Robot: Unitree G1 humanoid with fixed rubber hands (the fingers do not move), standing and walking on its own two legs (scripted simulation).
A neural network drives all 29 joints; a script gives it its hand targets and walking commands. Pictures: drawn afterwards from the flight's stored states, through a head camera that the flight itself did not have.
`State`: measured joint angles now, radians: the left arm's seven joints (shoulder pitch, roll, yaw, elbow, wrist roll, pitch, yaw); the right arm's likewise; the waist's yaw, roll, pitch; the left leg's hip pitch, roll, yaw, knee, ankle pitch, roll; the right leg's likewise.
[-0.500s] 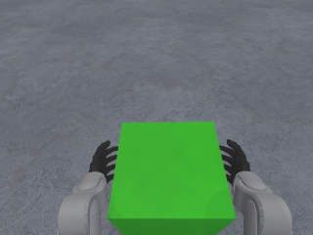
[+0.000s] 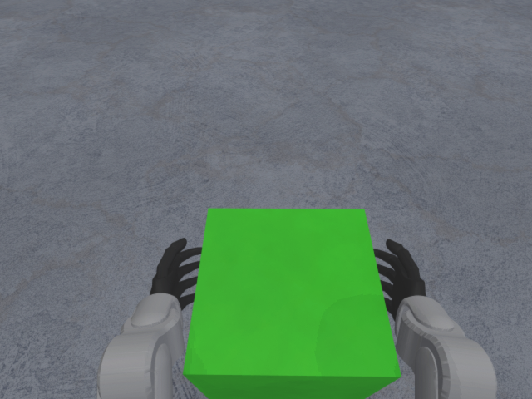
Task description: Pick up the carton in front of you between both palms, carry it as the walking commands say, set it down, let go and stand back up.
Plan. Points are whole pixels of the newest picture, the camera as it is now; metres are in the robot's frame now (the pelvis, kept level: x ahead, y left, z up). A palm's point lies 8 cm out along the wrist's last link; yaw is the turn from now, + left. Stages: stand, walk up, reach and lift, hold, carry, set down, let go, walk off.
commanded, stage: carry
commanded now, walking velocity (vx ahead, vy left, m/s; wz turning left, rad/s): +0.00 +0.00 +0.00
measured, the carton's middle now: (284, 315) +0.25 +0.00 +0.01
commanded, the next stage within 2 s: hold in 1.98 s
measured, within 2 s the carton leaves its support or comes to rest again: neither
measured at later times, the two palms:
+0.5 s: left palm (191, 213) +0.38 +0.15 +0.08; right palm (380, 210) +0.40 -0.15 +0.08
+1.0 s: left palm (185, 230) +0.36 +0.15 +0.06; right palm (377, 229) +0.37 -0.15 +0.06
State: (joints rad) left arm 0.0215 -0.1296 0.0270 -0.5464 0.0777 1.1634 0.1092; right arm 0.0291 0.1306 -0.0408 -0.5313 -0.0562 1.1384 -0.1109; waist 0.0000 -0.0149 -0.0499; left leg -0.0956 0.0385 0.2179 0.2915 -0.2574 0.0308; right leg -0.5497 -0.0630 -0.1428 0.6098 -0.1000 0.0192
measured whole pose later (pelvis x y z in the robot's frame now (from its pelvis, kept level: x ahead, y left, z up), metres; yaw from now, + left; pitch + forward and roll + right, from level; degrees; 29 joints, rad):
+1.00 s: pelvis +0.12 +0.00 -0.02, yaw +2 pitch +2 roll +0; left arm -0.04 -0.13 0.06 -0.36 0.11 1.18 0.09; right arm -0.04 0.13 -0.06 -0.36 -0.12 1.18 -0.09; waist 0.00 0.01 -0.12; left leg -0.12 0.05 0.12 0.50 -0.41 -0.01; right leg -0.35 -0.06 -0.21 0.54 -0.23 -0.04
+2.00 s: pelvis +0.09 +0.00 -0.02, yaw +3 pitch +1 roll +0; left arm -0.18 -0.14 0.16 0.13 0.22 0.73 0.02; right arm -0.18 0.14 -0.15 0.12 -0.22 0.74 -0.02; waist 0.00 0.02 -0.06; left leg -0.17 0.03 0.12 0.53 -0.37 0.01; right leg -0.36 -0.07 -0.21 0.50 -0.16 -0.04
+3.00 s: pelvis +0.05 -0.03 -0.03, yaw +7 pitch -1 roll +0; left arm -0.54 -0.16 0.52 0.61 0.44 0.40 -0.08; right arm -0.52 0.23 -0.48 0.50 -0.40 0.49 -0.01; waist -0.01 0.06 0.10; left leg -0.29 0.00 -0.07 0.71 -0.40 0.02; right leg -0.43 0.03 -0.06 0.62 -0.18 -0.06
